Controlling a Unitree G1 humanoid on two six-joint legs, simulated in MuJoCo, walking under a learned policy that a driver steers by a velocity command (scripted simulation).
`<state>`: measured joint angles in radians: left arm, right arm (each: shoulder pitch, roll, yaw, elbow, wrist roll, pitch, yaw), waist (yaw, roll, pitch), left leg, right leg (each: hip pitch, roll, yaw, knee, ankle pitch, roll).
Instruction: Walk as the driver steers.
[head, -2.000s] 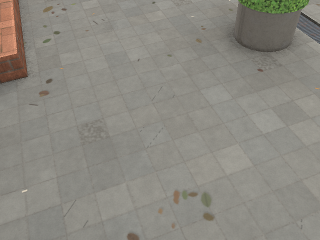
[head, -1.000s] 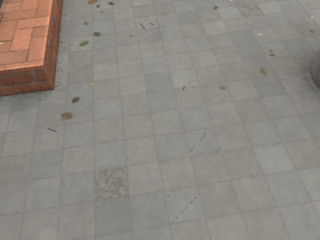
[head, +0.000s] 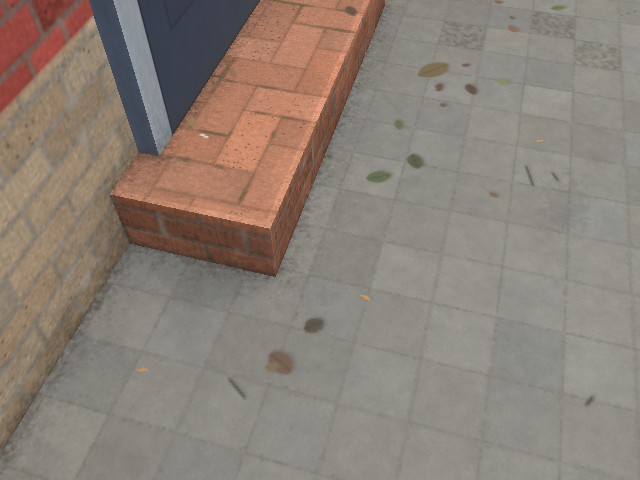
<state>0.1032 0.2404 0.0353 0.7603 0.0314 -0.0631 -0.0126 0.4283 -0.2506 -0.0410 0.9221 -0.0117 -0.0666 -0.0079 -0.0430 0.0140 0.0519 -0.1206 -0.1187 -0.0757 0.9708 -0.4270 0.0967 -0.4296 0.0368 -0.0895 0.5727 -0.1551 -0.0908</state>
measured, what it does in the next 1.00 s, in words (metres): walks ahead: left foot, then right foot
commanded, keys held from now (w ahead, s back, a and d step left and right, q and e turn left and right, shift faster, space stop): w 0.50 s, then w+e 0.26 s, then no key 0.24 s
